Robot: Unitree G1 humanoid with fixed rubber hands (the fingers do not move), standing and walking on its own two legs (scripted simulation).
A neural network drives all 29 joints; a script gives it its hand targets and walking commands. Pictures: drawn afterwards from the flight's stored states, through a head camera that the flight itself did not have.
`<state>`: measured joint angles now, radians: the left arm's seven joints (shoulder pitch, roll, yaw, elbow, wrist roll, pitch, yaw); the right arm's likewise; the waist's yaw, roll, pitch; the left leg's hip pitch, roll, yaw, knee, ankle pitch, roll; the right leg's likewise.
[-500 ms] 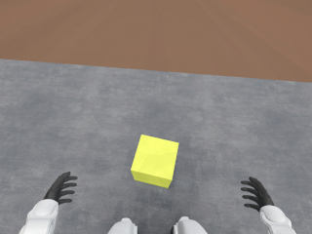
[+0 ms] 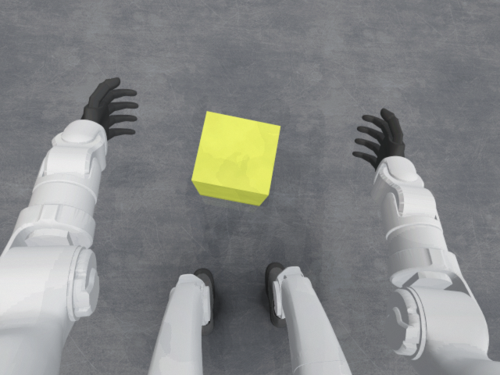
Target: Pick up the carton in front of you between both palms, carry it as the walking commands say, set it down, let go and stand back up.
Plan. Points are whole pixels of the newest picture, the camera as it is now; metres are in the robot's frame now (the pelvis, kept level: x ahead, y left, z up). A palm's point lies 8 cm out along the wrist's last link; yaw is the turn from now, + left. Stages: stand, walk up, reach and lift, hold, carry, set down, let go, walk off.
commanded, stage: reach and lift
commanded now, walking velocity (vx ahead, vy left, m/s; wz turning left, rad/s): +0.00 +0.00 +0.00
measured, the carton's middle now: (236, 164) +0.55 -0.02 -0.55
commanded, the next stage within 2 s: none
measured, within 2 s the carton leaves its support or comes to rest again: neither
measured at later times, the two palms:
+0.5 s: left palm (144, 87) +0.60 +0.15 -0.17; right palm (340, 127) +0.51 -0.21 -0.17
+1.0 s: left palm (169, 140) +0.58 +0.15 -0.40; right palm (309, 163) +0.50 -0.21 -0.40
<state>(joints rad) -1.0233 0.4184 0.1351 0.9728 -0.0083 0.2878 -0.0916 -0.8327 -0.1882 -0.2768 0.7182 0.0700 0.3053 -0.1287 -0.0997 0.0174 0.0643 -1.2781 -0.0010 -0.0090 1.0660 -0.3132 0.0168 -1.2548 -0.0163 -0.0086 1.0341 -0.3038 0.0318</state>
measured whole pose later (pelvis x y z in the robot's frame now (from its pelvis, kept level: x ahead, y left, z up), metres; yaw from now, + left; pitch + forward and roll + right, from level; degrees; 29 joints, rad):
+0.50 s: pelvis +0.03 +0.01 -0.03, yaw -2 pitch +50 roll -5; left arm -1.39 0.35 0.29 1.06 0.19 0.18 -0.08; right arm -1.11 -0.04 -0.55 0.72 -0.11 0.15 -0.09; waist -0.11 0.03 -0.01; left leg -1.68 -0.01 -0.04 1.15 -0.34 0.02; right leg -1.64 -0.01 -0.02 1.11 -0.31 0.05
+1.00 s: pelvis -0.03 +0.00 -0.25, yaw -4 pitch +44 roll -5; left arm -1.65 0.55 -0.06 1.20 -0.16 0.17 0.01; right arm -1.40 -0.21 -0.30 0.92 0.19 0.16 -0.20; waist -0.11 -0.02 0.26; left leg -2.24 -0.02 -0.07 2.01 -0.53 0.00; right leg -2.20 0.03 0.00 1.95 -0.52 0.07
